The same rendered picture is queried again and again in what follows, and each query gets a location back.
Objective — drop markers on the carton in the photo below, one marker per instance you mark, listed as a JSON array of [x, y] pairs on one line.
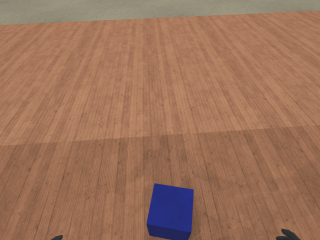
[[170, 212]]

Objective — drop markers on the robot right hand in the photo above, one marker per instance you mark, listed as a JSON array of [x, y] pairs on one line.
[[289, 235]]

